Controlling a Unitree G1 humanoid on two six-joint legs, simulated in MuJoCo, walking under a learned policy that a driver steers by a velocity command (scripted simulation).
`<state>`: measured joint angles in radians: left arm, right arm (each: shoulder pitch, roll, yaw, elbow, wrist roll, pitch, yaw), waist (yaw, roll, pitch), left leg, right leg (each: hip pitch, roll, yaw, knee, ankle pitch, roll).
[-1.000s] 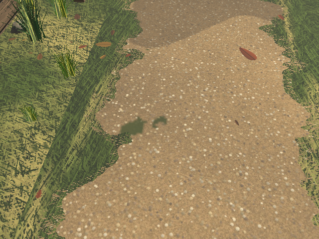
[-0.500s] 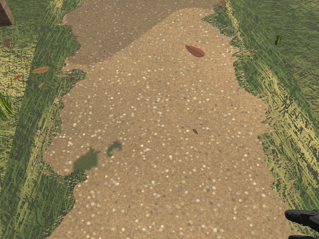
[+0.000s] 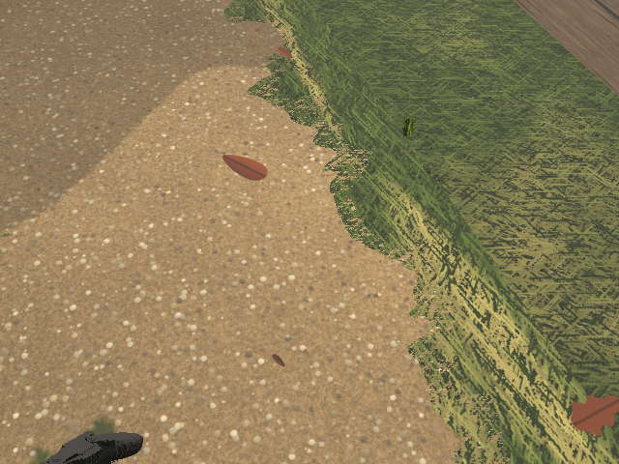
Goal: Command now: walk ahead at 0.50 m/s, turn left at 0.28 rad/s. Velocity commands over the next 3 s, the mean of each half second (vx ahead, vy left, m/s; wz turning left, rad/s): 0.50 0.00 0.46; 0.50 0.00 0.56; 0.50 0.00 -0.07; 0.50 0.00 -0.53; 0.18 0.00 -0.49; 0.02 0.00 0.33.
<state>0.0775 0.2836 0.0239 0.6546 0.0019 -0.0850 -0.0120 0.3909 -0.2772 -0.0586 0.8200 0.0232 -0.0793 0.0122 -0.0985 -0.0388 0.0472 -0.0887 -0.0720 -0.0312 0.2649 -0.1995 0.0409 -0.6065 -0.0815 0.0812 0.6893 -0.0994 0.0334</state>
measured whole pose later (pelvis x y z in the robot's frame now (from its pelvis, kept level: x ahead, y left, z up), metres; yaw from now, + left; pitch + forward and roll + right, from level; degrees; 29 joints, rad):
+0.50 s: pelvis +0.26 -0.03 +0.00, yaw +17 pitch +1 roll -2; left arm 0.34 0.30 0.07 0.81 0.00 -0.09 0.00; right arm 0.13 -0.30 -0.06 0.66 0.02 -0.02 0.04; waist 0.09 0.05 0.04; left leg -0.67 0.10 -0.04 0.77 -0.02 0.00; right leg 0.02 0.02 -0.19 0.23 -0.27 -0.02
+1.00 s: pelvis +0.51 +0.10 +0.00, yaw +34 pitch +1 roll +0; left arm 0.06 0.30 0.04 0.67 0.01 -0.10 -0.01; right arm 0.33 -0.29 -0.06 0.71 0.02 -0.04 0.00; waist -0.07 -0.04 0.05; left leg -0.12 -0.11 -0.13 0.36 -0.25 0.08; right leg -0.64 -0.07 0.09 0.63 0.04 0.07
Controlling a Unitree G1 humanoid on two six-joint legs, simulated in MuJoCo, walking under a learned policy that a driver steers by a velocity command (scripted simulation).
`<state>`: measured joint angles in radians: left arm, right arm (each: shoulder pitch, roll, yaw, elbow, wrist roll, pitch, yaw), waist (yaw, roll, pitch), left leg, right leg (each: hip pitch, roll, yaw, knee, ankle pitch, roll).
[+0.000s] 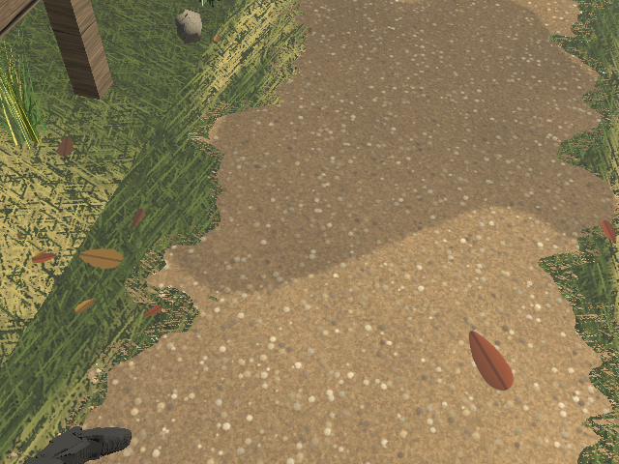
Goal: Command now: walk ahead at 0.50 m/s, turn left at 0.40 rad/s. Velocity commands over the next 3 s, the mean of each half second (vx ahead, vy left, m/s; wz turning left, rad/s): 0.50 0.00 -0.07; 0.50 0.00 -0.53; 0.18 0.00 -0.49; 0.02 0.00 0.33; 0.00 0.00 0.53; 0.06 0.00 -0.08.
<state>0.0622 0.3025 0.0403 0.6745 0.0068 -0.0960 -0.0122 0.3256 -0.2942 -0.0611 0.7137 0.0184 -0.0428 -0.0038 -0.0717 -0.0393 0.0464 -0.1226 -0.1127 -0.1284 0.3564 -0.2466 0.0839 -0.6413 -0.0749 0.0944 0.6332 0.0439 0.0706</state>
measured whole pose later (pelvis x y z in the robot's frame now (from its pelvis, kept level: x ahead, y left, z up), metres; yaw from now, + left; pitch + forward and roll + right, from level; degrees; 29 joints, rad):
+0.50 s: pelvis +0.27 -0.05 +0.00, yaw -5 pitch +2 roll +0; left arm 0.40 0.28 0.05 0.78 -0.02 -0.05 0.00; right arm 0.06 -0.28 -0.03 0.67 0.00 -0.09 0.02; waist 0.10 0.03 0.04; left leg -0.56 0.03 -0.11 0.57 -0.03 -0.05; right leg -0.11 0.09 0.13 0.33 -0.24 -0.05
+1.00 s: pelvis +0.53 -0.06 -0.01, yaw -23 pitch +1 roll +3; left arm 0.12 0.30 0.06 0.62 -0.02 -0.02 -0.04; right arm 0.33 -0.30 -0.07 0.84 0.01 -0.08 0.00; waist -0.10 -0.05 0.05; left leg 0.05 -0.01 0.18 0.24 -0.30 0.00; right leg -0.67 -0.09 0.02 0.71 -0.02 -0.01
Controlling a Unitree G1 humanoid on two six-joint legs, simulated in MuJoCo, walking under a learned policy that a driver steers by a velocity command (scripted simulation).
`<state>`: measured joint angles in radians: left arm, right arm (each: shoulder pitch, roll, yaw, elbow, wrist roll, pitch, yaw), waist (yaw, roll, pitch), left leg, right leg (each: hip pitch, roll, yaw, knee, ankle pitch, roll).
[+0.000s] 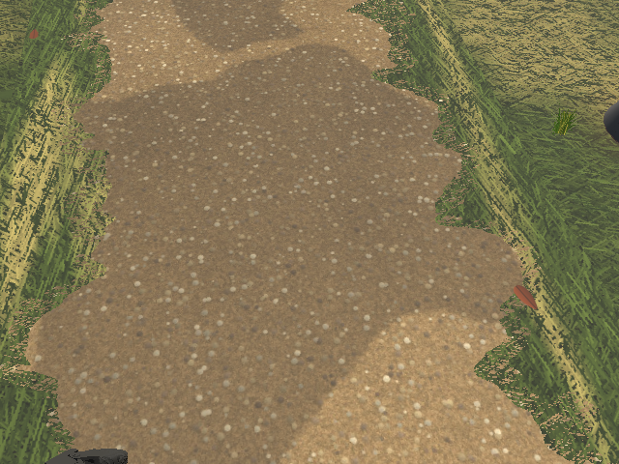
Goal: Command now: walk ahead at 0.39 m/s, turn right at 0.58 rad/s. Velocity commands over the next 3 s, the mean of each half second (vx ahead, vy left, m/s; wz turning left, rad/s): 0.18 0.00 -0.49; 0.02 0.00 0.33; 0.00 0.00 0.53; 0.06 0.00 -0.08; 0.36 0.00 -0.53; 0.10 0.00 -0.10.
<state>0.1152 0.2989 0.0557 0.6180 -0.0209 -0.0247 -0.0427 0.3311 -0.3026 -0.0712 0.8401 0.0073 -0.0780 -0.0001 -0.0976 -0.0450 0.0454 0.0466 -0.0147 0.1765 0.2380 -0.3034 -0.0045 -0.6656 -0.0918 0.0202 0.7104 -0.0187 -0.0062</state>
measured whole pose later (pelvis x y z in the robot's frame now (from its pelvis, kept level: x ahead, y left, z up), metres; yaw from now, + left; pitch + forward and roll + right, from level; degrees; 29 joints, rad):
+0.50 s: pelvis +0.17 -0.03 +0.00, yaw -14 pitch +2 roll +0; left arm 0.18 0.29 0.05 0.65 0.02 0.02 0.01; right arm 0.15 -0.30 -0.03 0.75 -0.01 0.00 -0.02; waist 0.02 0.03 0.03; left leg -0.50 0.04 -0.08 0.74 -0.22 -0.08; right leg -0.33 0.13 0.11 0.49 -0.18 -0.07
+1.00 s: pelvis +0.22 +0.00 +0.00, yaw +0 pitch +1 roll -1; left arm 0.20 0.29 0.08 0.70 0.00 0.02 0.04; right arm 0.14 -0.32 -0.07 0.65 0.03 0.05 0.01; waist 0.03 0.00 0.06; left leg -0.46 0.02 0.00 0.88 -0.44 -0.05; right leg -0.23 -0.03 -0.09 0.51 -0.30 0.00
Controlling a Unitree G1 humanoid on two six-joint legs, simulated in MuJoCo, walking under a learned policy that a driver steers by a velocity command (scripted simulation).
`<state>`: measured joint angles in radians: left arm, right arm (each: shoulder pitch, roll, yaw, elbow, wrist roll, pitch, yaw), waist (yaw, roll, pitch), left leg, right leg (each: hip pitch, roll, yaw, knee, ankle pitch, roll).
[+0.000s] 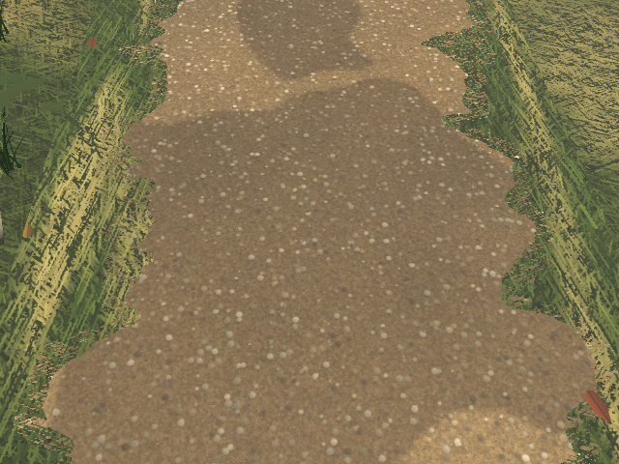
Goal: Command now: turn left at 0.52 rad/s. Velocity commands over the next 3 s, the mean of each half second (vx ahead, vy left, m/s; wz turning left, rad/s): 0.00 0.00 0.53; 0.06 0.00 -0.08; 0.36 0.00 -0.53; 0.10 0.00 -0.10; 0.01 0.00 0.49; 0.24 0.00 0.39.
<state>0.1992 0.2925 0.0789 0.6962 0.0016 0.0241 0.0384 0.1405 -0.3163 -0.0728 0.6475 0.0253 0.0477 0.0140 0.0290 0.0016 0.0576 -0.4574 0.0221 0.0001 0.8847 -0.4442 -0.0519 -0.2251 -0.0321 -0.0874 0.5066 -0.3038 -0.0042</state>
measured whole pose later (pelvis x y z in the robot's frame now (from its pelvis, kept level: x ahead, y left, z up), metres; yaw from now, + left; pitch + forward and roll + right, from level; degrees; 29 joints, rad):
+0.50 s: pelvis +0.01 +0.03 +0.00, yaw +17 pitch +2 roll -1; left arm 0.11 0.29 0.07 0.72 -0.01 0.00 0.02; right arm 0.17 -0.32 -0.07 0.61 0.00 0.04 -0.02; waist -0.02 0.00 0.04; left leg -0.32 -0.11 -0.18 0.50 -0.20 0.05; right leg -0.38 0.03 0.09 0.70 -0.36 0.08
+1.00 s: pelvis +0.03 +0.02 +0.00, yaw +10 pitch +1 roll +1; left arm 0.19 0.31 0.06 0.71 -0.03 0.00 0.00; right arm 0.29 -0.28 -0.07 0.70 0.00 -0.02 -0.04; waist -0.02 -0.02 0.00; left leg -0.18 0.01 0.00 0.49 -0.33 0.00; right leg -0.46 0.02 0.05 0.96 -0.46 -0.02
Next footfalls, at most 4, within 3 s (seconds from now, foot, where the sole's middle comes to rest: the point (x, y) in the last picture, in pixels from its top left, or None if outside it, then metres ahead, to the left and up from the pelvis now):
0.08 left None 0.05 0.13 -0.77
0.56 right None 0.09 -0.09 -0.77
1.20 right None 0.18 -0.11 -0.77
1.64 left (311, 442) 0.49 0.03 -0.77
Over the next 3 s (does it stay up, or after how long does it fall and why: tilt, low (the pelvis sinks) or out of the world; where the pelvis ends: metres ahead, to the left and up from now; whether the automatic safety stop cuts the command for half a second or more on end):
stays up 0.47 -0.03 0.01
